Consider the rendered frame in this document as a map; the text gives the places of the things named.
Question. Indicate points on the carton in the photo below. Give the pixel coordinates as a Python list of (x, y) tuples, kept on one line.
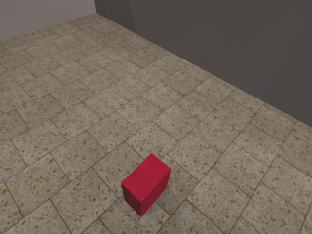
[(145, 184)]

